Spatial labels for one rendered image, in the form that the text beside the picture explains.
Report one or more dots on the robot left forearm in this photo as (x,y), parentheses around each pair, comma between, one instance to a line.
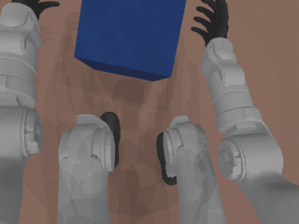
(19,42)

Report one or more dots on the right robot hand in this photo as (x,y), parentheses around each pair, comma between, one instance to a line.
(218,25)

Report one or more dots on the left robot upper arm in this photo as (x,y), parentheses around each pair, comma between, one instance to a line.
(21,135)

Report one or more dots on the robot right forearm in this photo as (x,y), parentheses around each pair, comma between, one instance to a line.
(229,92)

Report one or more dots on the left robot hand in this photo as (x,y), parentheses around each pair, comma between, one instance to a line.
(37,7)

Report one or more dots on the carton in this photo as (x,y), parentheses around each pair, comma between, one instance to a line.
(133,38)

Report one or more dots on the right robot upper arm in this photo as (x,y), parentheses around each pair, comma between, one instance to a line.
(254,162)

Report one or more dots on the left robot thigh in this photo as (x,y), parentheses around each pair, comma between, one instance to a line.
(82,189)

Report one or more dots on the robot thigh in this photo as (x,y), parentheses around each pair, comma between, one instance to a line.
(82,189)
(198,190)

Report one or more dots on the right robot thigh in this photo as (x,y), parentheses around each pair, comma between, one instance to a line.
(198,190)

